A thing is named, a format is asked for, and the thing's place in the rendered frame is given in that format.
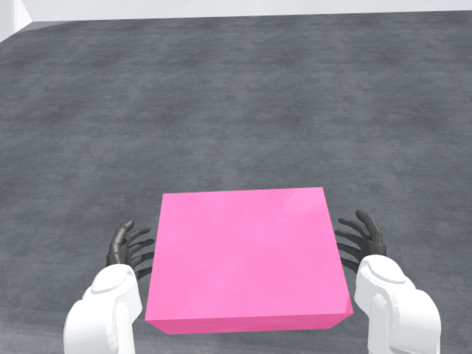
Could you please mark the carton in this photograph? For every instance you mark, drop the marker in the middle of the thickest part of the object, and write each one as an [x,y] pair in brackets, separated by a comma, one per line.
[246,260]

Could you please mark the robot right hand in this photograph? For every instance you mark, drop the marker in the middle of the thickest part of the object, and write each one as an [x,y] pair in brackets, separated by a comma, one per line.
[370,244]

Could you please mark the right robot forearm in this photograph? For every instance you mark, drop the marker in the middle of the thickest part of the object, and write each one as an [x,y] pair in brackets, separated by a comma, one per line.
[402,319]

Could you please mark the left robot forearm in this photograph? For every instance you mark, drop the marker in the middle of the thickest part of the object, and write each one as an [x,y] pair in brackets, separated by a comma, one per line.
[101,323]

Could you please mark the robot left hand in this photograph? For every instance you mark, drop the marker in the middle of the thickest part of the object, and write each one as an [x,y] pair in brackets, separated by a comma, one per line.
[121,252]

